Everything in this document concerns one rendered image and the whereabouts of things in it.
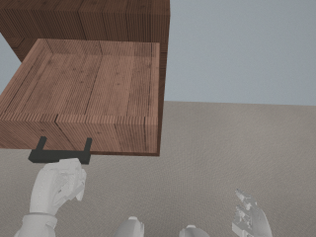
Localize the drawer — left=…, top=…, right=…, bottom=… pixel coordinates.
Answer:
left=0, top=39, right=160, bottom=153

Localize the cabinet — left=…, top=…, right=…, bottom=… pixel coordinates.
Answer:
left=0, top=0, right=171, bottom=157

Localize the robot left shin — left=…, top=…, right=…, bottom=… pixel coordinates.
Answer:
left=128, top=216, right=138, bottom=220

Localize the left robot forearm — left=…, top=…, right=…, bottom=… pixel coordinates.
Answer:
left=14, top=212, right=57, bottom=237

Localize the robot right hand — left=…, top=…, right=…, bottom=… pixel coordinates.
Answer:
left=231, top=189, right=273, bottom=237

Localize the robot left hand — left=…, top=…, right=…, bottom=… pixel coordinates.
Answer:
left=30, top=158, right=87, bottom=216

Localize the robot left thigh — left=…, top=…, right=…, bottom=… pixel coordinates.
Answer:
left=113, top=219, right=144, bottom=237

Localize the handle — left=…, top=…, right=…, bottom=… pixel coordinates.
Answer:
left=28, top=136, right=93, bottom=165

